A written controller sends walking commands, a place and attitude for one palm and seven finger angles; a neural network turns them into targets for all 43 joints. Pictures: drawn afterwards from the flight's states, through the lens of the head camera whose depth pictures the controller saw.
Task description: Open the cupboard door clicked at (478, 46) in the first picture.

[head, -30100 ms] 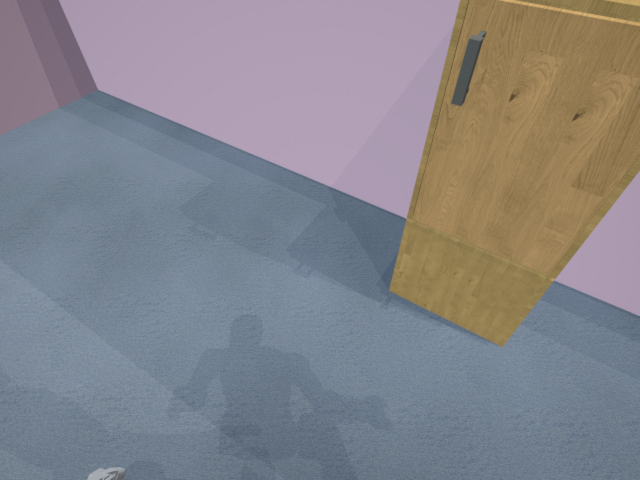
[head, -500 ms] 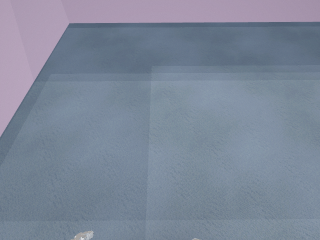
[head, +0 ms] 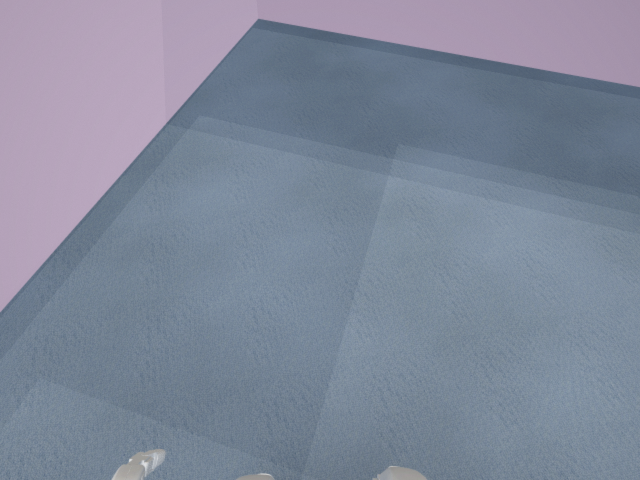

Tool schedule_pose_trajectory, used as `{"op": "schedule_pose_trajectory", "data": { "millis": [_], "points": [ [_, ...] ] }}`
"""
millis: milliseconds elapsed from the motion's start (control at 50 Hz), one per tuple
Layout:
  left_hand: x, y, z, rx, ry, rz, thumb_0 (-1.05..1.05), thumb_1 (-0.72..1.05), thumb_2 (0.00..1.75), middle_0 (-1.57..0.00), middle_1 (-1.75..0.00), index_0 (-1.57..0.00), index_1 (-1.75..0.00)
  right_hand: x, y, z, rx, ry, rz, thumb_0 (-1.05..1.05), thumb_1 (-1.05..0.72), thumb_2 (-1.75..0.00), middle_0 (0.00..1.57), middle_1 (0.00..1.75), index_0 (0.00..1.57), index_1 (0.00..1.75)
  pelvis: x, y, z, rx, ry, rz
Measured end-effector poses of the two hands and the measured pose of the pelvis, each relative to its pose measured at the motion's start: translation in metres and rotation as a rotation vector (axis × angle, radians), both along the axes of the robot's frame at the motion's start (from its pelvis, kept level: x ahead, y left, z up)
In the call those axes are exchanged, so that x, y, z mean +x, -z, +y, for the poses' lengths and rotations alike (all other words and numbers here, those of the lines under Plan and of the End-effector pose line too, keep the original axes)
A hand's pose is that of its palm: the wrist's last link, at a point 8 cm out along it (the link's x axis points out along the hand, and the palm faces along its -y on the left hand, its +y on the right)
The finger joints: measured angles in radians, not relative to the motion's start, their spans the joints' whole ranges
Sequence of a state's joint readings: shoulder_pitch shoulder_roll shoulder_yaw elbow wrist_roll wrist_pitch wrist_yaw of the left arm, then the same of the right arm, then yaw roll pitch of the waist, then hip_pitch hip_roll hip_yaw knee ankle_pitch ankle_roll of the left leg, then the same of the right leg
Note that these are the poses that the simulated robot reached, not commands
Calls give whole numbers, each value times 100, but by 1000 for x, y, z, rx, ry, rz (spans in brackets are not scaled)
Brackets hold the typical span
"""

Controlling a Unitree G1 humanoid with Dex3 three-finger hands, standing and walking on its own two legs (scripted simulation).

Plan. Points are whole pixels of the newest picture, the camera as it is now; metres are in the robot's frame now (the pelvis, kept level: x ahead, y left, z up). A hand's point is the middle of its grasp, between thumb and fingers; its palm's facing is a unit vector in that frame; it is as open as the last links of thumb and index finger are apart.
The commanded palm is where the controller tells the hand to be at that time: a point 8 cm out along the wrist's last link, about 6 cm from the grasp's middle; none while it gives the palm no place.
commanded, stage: turn to face it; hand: left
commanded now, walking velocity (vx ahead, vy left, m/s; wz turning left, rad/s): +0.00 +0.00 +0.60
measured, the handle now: out of the picture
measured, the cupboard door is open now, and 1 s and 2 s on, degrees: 41 41 41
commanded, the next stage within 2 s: none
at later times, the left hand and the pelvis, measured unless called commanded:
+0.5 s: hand out of the picture +0.01 +0.17 -0.19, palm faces +0.35 -0.90 -0.24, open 7.4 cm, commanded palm none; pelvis +0.05 -0.04 -0.01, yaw +20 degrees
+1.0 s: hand out of the picture +0.04 +0.13 -0.16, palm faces +0.61 -0.76 -0.23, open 7.4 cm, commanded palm none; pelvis +0.09 -0.07 +0.00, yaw +39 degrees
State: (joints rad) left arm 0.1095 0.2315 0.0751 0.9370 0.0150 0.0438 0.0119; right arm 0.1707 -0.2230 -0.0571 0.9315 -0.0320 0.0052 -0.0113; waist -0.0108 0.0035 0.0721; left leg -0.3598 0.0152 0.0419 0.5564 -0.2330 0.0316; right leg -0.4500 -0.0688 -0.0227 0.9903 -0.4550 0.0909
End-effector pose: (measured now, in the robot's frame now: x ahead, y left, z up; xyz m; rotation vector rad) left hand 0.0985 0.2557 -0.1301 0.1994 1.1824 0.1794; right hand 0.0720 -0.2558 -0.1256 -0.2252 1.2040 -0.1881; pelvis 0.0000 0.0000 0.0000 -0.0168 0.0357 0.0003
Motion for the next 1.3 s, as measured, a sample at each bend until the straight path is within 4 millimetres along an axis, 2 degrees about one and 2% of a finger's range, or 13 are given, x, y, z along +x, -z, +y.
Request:
{"op": "schedule_pose_trajectory", "data": {
  "millis": [120, 240, 360, 460, 520, 600, 700, 780, 900, 1000, 1100, 1180, 1300],
  "points": [
    [5, -11, -20, 50, -45, -62, 1, 91, 90, -20, -30, -20, -30, 30, 16, -30, 38, -49, 27, 1, -90, -89, 20, 30, 20, 30, 15, 7, -34, 23, -84, 5],
    [-27, -15, -43, 50, -145, -3, 1, 90, 90, -20, -30, -21, -30, 72, 14, -45, 42, -126, 53, 1, -91, -89, 20, 30, 20, 30, 30, 0, -49, 41, -177, -7],
    [-70, -4, -60, -13, -248, 88, 1, 90, 90, -21, -30, -21, -30, 127, 1, -23, 46, -251, 17, 1, -91, -89, 20, 30, 20, 30, 42, -5, -51, 67, -253, -7],
    [-105, 22, -53, -51, -349, 151, 1, 90, 90, -21, -30, -21, -30, 172, 3, 7, 25, -365, -78, 1, -91, -89, 20, 30, 20, 30, 47, 13, -39, 36, -321, -13],
    [-110, 23, -44, -36, -398, 164, 1, 90, 90, -21, -30, -21, -30, 180, 0, 17, 15, -411, -89, 1, -91, -89, 20, 30, 20, 30, 48, 12, -41, 30, -356, -24],
    [-96, 10, -37, -13, -446, 97, 1, 91, 90, -20, -30, -20, -30, 180, -3, 18, 9, -453, -49, 1, -90, -89, 20, 30, 20, 30, 53, 4, -46, 17, -408, -26],
    [-73, -7, -38, 29, -473, 6, 1, 91, 90, -20, -30, -20, -30, 183, 4, 9, 25, -483, 11, 1, -90, -89, 20, 30, 20, 30, 65, 1, -60, 5, -474, -21],
    [-64, -10, -48, 80, -495, -46, 1, 90, 90, -20, -30, -20, -30, 198, 20, -4, 43, -495, 38, 1, -90, -89, 20, 30, 20, 30, 79, 10, -74, 25, -525, -5],
    [-75, -13, -77, 40, -575, -15, 1, 90, 90, -20, -30, -21, -30, 223, 11, 2, 33, -556, 62, 1, -91, -89, 20, 30, 20, 30, 90, -1, -76, 48, -616, -13],
    [-98, 1, -93, -29, -650, 13, 1, 90, 90, -21, -30, -21, -30, 247, 1, 35, 29, -656, 31, 1, -91, -89, 20, 30, 20, 30, 92, -1, -69, 63, -684, -10],
    [-133, 23, -93, -59, -744, 66, 1, 90, 90, -21, -30, -21, -30, 265, 3, 68, 16, -757, -46, 1, -91, -89, 20, 30, 20, 30, 88, 13, -60, 36, -744, -18],
    [-143, 14, -88, -36, -805, 73, 1, 90, 90, -21, -30, -21, -30, 266, -1, 76, 8, -802, -40, 1, -90, -89, 20, 30, 20, 30, 91, 7, -62, 26, -788, -21],
    [-135, -7, -85, 31, -860, 10, 1, 91, 90, -20, -30, -20, -30, 271, 5, 73, 17, -853, 28, 1, -90, -89, 20, 30, 20, 30, 104, 1, -72, 13, -863, -20]
  ]
}}
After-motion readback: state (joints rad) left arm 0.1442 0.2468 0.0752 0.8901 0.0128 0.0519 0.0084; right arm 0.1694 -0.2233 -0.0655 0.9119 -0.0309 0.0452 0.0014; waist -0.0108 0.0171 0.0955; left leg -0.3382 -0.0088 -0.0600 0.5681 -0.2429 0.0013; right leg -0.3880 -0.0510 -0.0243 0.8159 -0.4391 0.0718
